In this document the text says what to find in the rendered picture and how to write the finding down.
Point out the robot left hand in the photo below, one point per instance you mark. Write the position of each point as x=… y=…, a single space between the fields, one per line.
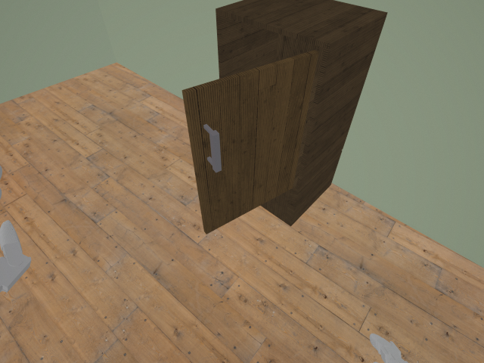
x=14 y=264

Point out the handle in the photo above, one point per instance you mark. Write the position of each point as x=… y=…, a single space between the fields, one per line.
x=215 y=161

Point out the robot right hand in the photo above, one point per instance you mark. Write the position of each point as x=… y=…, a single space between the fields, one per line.
x=388 y=350

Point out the cupboard door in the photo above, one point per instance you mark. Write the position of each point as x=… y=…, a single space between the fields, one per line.
x=260 y=115

